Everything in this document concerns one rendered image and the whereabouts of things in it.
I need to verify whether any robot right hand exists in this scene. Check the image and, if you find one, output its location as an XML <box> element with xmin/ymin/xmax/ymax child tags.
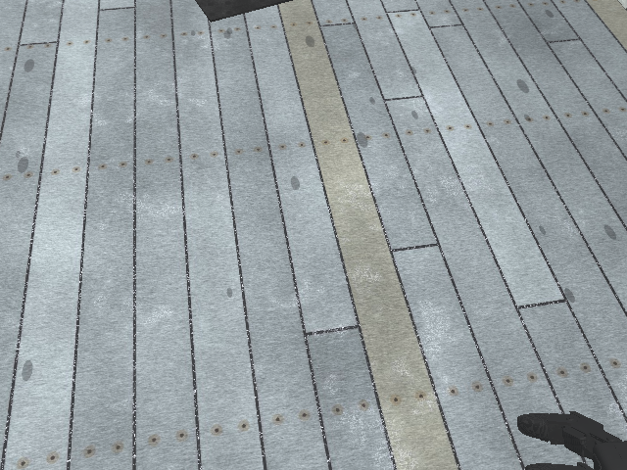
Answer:
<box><xmin>517</xmin><ymin>411</ymin><xmax>627</xmax><ymax>470</ymax></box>

